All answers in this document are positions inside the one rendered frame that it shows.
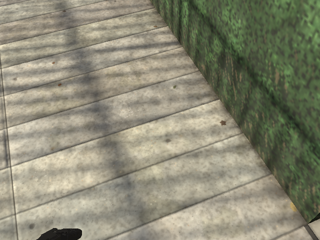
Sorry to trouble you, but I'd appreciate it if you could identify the left robot hand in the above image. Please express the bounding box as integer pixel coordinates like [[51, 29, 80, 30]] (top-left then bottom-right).
[[36, 228, 82, 240]]

